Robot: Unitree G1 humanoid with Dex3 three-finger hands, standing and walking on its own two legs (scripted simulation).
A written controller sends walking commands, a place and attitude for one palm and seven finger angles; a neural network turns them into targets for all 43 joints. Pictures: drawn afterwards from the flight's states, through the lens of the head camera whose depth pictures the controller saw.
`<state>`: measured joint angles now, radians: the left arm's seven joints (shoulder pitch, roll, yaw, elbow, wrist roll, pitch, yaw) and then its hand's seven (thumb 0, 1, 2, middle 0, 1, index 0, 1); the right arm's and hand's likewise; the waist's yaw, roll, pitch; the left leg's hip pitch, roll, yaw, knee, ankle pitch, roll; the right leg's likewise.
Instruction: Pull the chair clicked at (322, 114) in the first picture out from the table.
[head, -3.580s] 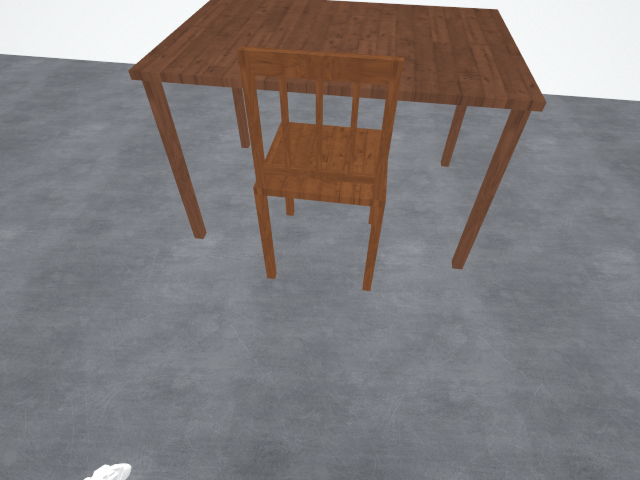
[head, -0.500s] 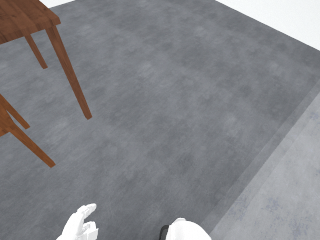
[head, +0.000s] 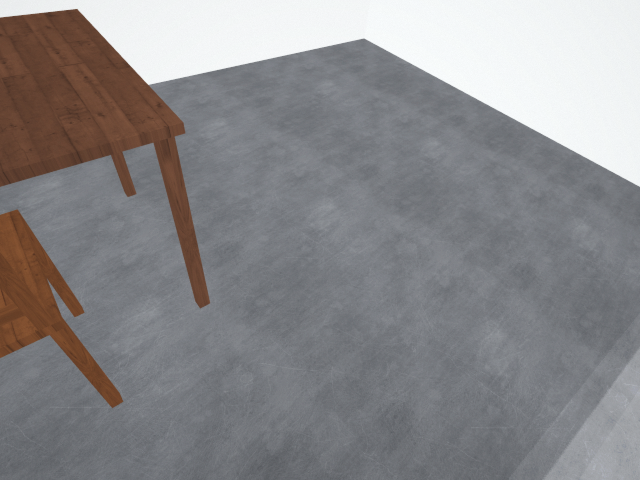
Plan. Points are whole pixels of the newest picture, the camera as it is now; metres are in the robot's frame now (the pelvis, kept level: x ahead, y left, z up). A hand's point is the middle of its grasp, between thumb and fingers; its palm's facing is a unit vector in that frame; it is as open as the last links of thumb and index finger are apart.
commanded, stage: turn to face it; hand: left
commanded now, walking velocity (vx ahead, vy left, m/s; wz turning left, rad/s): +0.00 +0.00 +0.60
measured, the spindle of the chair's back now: out of the picture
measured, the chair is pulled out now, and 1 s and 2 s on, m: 0.00 0.00 0.00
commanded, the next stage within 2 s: take the last steps up to it in 1.22 s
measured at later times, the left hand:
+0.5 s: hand out of the picture +0.02 +0.17 -0.14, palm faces +0.32 -0.90 -0.29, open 7.4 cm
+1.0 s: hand out of the picture -0.09 +0.22 -0.17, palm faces +0.57 -0.78 -0.25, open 7.4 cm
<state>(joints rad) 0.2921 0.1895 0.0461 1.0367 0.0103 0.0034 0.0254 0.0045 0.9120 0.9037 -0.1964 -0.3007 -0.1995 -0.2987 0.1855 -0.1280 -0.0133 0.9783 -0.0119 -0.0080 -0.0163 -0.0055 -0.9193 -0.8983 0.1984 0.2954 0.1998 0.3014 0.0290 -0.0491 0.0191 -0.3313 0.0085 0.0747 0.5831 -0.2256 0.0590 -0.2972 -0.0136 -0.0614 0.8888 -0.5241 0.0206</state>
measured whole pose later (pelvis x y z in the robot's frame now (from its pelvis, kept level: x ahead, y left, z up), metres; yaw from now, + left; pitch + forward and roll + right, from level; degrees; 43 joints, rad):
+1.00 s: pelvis -0.02 +0.00 +0.01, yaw +33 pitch +0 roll -1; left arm 0.22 0.28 0.08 0.94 0.01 0.06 0.01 0.01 0.91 0.90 -0.20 -0.30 -0.20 -0.30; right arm 0.13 -0.21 -0.04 0.89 -0.01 0.02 -0.01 0.00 -0.90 -0.90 0.20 0.30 0.20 0.30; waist 0.02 -0.04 0.09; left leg -0.27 0.00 0.03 0.53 -0.26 0.03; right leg -0.48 -0.11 -0.04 1.11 -0.43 0.08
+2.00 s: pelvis +0.03 +0.09 +0.02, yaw +43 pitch -2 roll +0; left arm 0.29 0.20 0.06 1.09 0.02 0.00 -0.02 0.01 0.91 0.90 -0.19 -0.30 -0.20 -0.30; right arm 0.39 -0.11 -0.02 1.10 -0.01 -0.06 -0.03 0.00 -0.93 -0.90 0.20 0.30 0.20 0.30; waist 0.01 -0.06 0.02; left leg 0.00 0.01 0.15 0.29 -0.27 0.04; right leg -0.58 -0.11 -0.05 1.05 -0.18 0.02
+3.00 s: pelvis +0.19 +0.11 +0.01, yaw +40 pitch -2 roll +1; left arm 0.29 0.16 0.03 1.06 0.02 0.02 0.03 0.00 0.91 0.90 -0.20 -0.30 -0.20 -0.30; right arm 0.14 -0.17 -0.05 1.02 0.00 0.06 -0.02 0.00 -0.91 -0.90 0.20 0.30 0.20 0.30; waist 0.01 0.04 0.05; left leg -0.34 0.04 0.04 0.64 -0.35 -0.01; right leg -0.22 -0.01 -0.06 0.56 -0.30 -0.05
